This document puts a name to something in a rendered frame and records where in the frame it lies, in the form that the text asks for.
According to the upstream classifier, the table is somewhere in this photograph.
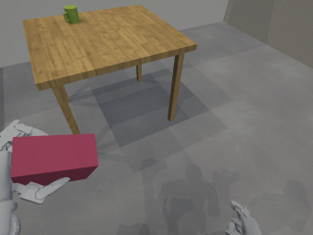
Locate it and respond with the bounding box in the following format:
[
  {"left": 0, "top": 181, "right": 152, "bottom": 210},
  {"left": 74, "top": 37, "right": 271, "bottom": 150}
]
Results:
[{"left": 22, "top": 4, "right": 198, "bottom": 135}]

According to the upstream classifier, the right robot hand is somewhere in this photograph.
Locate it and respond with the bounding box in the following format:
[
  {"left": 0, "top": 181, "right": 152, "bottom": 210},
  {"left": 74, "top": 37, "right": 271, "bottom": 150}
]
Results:
[{"left": 225, "top": 201, "right": 262, "bottom": 235}]

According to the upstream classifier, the sponge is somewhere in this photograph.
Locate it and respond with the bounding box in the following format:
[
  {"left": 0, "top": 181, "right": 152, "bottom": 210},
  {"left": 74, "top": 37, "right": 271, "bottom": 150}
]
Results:
[{"left": 11, "top": 133, "right": 99, "bottom": 186}]

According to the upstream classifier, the robot left forearm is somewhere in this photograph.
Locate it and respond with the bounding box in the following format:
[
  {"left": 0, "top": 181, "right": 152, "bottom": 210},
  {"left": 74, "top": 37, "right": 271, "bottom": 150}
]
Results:
[{"left": 0, "top": 200, "right": 21, "bottom": 235}]

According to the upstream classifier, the left robot hand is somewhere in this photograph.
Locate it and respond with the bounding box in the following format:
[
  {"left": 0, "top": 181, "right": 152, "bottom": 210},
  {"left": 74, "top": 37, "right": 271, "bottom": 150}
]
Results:
[{"left": 0, "top": 119, "right": 70, "bottom": 205}]

